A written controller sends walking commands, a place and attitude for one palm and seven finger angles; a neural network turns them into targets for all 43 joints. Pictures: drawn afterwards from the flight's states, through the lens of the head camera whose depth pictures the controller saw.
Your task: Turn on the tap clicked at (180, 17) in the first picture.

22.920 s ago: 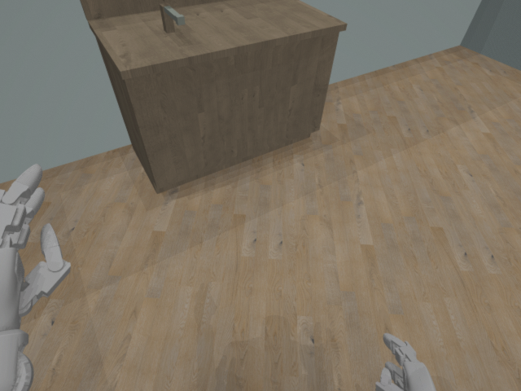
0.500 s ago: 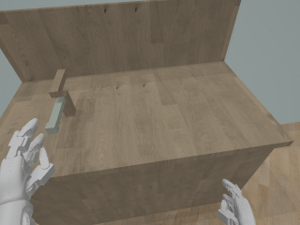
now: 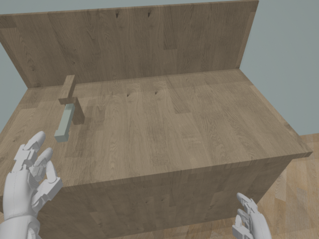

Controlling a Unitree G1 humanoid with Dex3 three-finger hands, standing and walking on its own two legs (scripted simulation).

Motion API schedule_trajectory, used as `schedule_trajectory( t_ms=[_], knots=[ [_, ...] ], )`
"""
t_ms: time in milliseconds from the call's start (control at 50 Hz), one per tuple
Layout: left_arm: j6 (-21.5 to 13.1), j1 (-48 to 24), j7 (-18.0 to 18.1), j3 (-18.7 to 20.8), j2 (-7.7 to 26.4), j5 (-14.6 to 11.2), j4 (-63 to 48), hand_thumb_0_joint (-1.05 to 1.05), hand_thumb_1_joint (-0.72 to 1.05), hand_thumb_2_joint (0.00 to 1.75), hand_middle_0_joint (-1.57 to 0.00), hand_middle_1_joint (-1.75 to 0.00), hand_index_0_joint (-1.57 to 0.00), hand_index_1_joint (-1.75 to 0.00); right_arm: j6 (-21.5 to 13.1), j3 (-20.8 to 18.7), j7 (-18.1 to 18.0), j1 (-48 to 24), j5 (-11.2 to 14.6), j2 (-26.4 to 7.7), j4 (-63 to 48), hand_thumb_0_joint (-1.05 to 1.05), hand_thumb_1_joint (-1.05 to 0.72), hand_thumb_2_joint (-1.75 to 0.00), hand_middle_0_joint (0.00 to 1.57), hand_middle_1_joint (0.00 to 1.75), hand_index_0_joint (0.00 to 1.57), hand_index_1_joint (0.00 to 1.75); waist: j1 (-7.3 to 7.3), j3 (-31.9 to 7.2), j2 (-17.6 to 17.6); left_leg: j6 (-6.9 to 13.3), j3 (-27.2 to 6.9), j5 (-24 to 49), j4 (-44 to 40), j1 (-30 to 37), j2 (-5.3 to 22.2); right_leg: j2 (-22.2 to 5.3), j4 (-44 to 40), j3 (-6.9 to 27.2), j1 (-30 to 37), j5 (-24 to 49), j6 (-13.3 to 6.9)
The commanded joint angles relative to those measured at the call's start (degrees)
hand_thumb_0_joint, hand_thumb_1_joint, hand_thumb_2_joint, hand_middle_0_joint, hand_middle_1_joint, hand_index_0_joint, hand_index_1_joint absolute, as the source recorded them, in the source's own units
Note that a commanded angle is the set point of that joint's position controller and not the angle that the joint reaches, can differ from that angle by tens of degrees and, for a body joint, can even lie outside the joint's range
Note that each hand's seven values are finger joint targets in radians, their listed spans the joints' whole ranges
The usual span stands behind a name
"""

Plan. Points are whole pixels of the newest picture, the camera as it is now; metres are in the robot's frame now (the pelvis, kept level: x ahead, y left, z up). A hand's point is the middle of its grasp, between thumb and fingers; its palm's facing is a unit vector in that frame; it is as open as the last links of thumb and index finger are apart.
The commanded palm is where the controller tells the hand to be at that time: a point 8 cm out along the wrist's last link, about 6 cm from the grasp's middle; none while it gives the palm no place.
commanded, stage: turn the palm inward beside the body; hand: left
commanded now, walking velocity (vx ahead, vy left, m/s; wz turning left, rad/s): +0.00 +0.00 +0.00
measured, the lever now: (61, 135) +0.35 +0.34 +0.06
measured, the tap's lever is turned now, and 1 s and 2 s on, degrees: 0 0 0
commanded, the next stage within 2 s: reach beside the lever's end, fingers flat in 0.28 s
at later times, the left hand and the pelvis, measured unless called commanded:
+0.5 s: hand (65, 179) +0.19 +0.22 +0.13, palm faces +0.46 -0.88 -0.13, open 7.4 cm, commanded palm +0.14 +0.27 +0.14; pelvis +0.01 -0.01 +0.00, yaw +0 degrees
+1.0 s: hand (63, 165) +0.23 +0.25 +0.11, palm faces +0.49 -0.86 -0.14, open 7.4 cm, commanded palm +0.19 +0.30 +0.11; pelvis +0.01 -0.02 +0.00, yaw +0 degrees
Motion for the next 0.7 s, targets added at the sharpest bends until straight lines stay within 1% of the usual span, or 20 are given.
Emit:
schedule_trajectory(
  t_ms=[0, 60, 100, 140, 160, 180, 240, 260, 280, 360, 400, 440, 460, 500, 540, 560, 600, 640, 660, 680],
  knots=[
    [-4.12, -3.14, 0.74, 4.81, 6.97, 0.14, -12.89, 0.0, 0.9, 0.9, -0.2, -0.3, -0.2, -0.3, -3.62, -2.79, -0.53, -9.13, -0.07, -6.37, -10.15, 0.0, -0.9, -0.9, 0.2, 0.3, 0.2, 0.3, -0.04, -2.01, -1.61, 0.4, -3.27, 4.22, -7.45, -0.5, 1.34, -2.15, -8.43, 4.21, 0.33, -0.43, 2.57],
    [-3.94, -3.48, 0.97, 5.66, 7.82, 0.16, -12.53, 0.0, 0.9, 0.9, -0.2, -0.3, -0.2, -0.3, -3.44, -2.73, -0.55, -9.29, 0.06, -6.38, -9.59, 0.0, -0.9, -0.9, 0.2, 0.3, 0.2, 0.3, 0.11, -1.07, -0.71, 0.42, -3.28, 3.38, -7.29, -1.01, 1.23, -2.31, -9.04, 4.61, 0.3, -1.46, 2.52],
    [-3.9, -3.55, 0.95, 4.37, 6.75, 0.28, -12.54, 0.0, 0.9, 0.9, -0.2, -0.3, -0.2, -0.3, -3.49, -2.81, -0.46, -9.39, 0.04, -6.31, -10.02, 0.0, -0.9, -0.9, 0.2, 0.3, 0.2, 0.3, -0.12, -1.02, -0.43, 0.56, -2.99, 2.75, -7.18, -0.91, 1.24, -2.45, -9.19, 4.81, 0.0, -2.08, 2.63],
    [-3.91, -4.18, 0.99, 4.44, 7.25, 0.13, -13.26, 0.0, 0.9, 0.9, -0.2, -0.3, -0.2, -0.3, -3.55, -2.87, -0.46, -9.54, -0.06, -6.43, -10.07, 0.0, -0.9, -0.9, 0.2, 0.3, 0.2, 0.3, -0.25, -1.71, -1.12, 0.74, -3.07, 2.34, -6.85, -1.19, 1.11, -2.74, -9.62, 5.35, 0.49, -2.94, 2.77],
    [-3.8, -4.05, 1.19, 5.4, 8.18, 0.38, -13.12, 0.0, 0.9, 0.9, -0.2, -0.3, -0.2, -0.3, -3.49, -2.77, -0.53, -9.78, 0.02, -6.3, -9.69, 0.0, -0.9, -0.9, 0.2, 0.3, 0.2, 0.3, 0.03, -0.5, -0.14, 0.75, -3.02, 1.48, -6.78, -1.46, 1.06, -2.78, -10.18, 5.7, 0.22, -3.94, 2.72],
    [-3.92, -4.07, 1.24, 4.2, 6.94, 0.5, -13.26, 0.0, 0.9, 0.9, -0.2, -0.3, -0.2, -0.3, -3.44, -2.72, -0.43, -9.54, 0.03, -6.08, -9.92, 0.0, -0.9, -0.9, 0.2, 0.3, 0.2, 0.3, -0.28, -0.75, -0.69, 0.77, -2.98, 1.29, -6.85, -1.46, 1.02, -2.9, -10.09, 5.66, 0.15, -4.18, 2.76],
    [-4.11, -3.7, 1.07, 4.55, 7.19, -0.09, -12.72, 0.0, 0.9, 0.9, -0.2, -0.3, -0.2, -0.3, -3.56, -3.03, -0.46, -9.61, -0.16, -6.44, -9.9, 0.0, -0.9, -0.9, 0.2, 0.3, 0.2, 0.3, -0.44, -1.7, -3.26, 1.05, -2.84, 2.62, -5.76, -1.6, 1.13, -3.16, -10.54, 6.35, 0.7, -3.5, 3.11],
    [-4.06, -3.57, 1.14, 5.7, 8.27, 0.05, -12.79, 0.0, 0.9, 0.9, -0.2, -0.3, -0.2, -0.3, -3.45, -3.01, -0.52, -9.76, -0.07, -6.31, -9.55, 0.0, -0.9, -0.9, 0.2, 0.3, 0.2, 0.3, 0.01, -1.45, -1.99, 1.0, -2.88, 2.36, -5.6, -1.69, 1.06, -3.2, -10.98, 6.88, 0.91, -4.15, 3.0],
    [-4.12, -3.98, 1.13, 4.33, 7.09, 0.19, -13.26, 0.0, 0.9, 0.9, -0.2, -0.3, -0.2, -0.3, -3.41, -2.94, -0.39, -9.7, -0.02, -6.05, -9.82, 0.0, -0.9, -0.9, 0.2, 0.3, 0.2, 0.3, -0.28, -1.38, -1.02, 0.93, -2.78, 2.38, -5.66, -1.7, 1.05, -3.45, -10.8, 6.85, 0.72, -4.16, 2.94],
    [-4.72, -2.7, 1.44, 5.8, 8.43, 0.47, -13.33, 0.0, 0.9, 0.9, -0.2, -0.3, -0.2, -0.3, -3.61, -3.1, -0.3, -8.94, -0.3, -6.34, -9.52, 0.0, -0.9, -0.9, 0.2, 0.3, 0.2, 0.3, 0.03, -2.59, 0.03, 0.96, -2.67, 6.0, -5.07, -0.79, 1.0, -3.29, -9.79, 6.48, 1.64, 1.16, 2.77],
    [-4.86, -4.04, 1.06, 4.65, 6.82, 0.16, -11.08, 0.0, 0.9, 0.9, -0.2, -0.3, -0.2, -0.3, -3.26, -3.12, -0.4, -8.75, -0.22, -6.34, -9.47, 0.0, -0.9, -0.9, 0.2, 0.3, 0.2, 0.3, -0.82, -1.67, -2.01, 1.01, -2.5, 6.28, -5.06, -1.2, 0.99, -3.21, -9.54, 6.36, 1.11, 2.34, 3.02],
    [-4.86, -3.36, 0.57, 6.55, 8.05, -0.52, -8.93, 0.0, 0.9, 0.9, -0.2, -0.3, -0.2, -0.3, -3.0, -3.37, -0.62, -8.29, -0.27, -6.67, -9.26, 0.0, -0.9, -0.9, 0.2, 0.3, 0.2, 0.3, -0.57, -2.3, -4.25, 1.16, -2.35, 7.31, -4.78, -1.71, 0.98, -3.22, -9.37, 6.72, 2.07, 4.38, 3.29],
    [-4.93, -3.84, 0.55, 8.41, 9.49, -0.49, -8.68, 0.0, 0.9, 0.9, -0.2, -0.3, -0.2, -0.3, -2.8, -3.39, -0.74, -8.54, -0.22, -6.59, -8.89, 0.0, -0.9, -0.9, 0.2, 0.3, 0.2, 0.3, -0.11, -2.74, -2.5, 1.11, -2.32, 7.97, -4.82, -1.41, 0.83, -3.22, -9.37, 6.94, 2.62, 5.25, 3.06],
    [-5.18, -4.99, -0.07, 7.91, 8.72, -0.86, -7.78, 0.0, 0.9, 0.9, -0.2, -0.3, -0.2, -0.3, -2.52, -3.4, -0.79, -7.96, -0.07, -6.46, -9.04, 0.0, -0.9, -0.9, 0.2, 0.3, 0.2, 0.3, -0.51, -3.39, -3.13, 1.04, -2.16, 8.79, -4.85, -1.45, 0.83, -3.31, -8.92, 6.83, 2.92, 6.79, 3.25],
    [-5.72, -6.64, -0.48, 8.96, 9.61, -1.25, -6.82, 0.0, 0.9, 0.9, -0.2, -0.3, -0.2, -0.3, -2.56, -3.59, -0.88, -7.88, -0.06, -6.59, -8.63, 0.0, -0.9, -0.9, 0.2, 0.3, 0.2, 0.3, -0.67, -4.12, -2.14, 1.01, -2.11, 9.74, -4.52, -1.37, 0.86, -3.59, -8.82, 7.43, 3.51, 8.52, 3.38],
    [-6.32, -6.64, -0.47, 10.23, 10.61, -1.07, -6.97, 0.0, 0.9, 0.9, -0.2, -0.3, -0.2, -0.3, -2.69, -3.54, -0.89, -7.89, 0.07, -6.52, -8.33, 0.0, -0.9, -0.9, 0.2, 0.3, 0.2, 0.3, -0.24, -3.69, -0.22, 0.9, -2.16, 10.13, -4.72, -1.0, 0.77, -3.33, -8.67, 7.03, 3.41, 8.66, 2.94],
    [-7.37, -7.98, -1.04, 7.89, 8.69, -1.21, -5.66, 0.0, 0.9, 0.9, -0.2, -0.3, -0.2, -0.3, -3.14, -3.44, -0.88, -7.49, -0.03, -6.62, -8.44, 0.0, -0.9, -0.9, 0.2, 0.3, 0.2, 0.3, -1.01, -3.49, -1.19, 1.02, -2.15, 9.61, -4.74, -0.87, 0.72, -3.23, -8.6, 6.86, 2.6, 8.34, 3.17],
    [-7.99, -9.78, -1.37, 10.09, 10.79, -1.65, -3.53, 0.0, 0.9, 0.9, -0.2, -0.3, -0.2, -0.3, -3.31, -3.84, -1.07, -7.41, 0.03, -6.99, -7.67, 0.0, -0.9, -0.9, 0.2, 0.3, 0.2, 0.3, -1.18, -4.16, -1.92, 1.05, -2.12, 9.08, -4.46, -1.44, 0.73, -3.42, -8.96, 7.57, 3.1, 7.78, 3.41],
    [-8.13, -10.52, -1.51, 10.0, 11.0, -1.42, -2.86, 0.0, 0.9, 0.9, -0.2, -0.3, -0.2, -0.3, -3.31, -3.65, -1.13, -7.85, 0.05, -6.85, -7.34, 0.0, -0.9, -0.9, 0.2, 0.3, 0.2, 0.3, -1.15, -3.13, -1.06, 1.02, -2.14, 8.83, -4.53, -1.52, 0.69, -3.48, -9.24, 7.76, 2.79, 7.27, 3.27],
    [-8.31, -10.97, -1.62, 9.95, 10.73, -1.39, -2.12, 0.0, 0.9, 0.9, -0.2, -0.3, -0.2, -0.3, -3.3, -3.77, -1.07, -7.52, 0.06, -6.83, -7.39, 0.0, -0.9, -0.9, 0.2, 0.3, 0.2, 0.3, -1.22, -4.2, -1.39, 0.97, -2.11, 8.99, -4.73, -1.41, 0.67, -3.55, -9.0, 7.66, 3.16, 7.48, 3.29]
  ],
)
